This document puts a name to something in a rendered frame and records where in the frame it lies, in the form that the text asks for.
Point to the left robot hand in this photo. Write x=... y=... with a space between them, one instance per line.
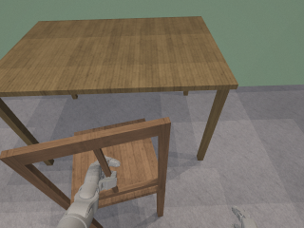
x=96 y=174

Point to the table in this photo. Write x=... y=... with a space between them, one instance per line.
x=123 y=55

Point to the chair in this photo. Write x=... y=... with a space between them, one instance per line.
x=140 y=173

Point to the right robot hand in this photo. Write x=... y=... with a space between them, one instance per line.
x=244 y=217

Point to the robot left forearm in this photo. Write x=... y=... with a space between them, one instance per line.
x=81 y=212

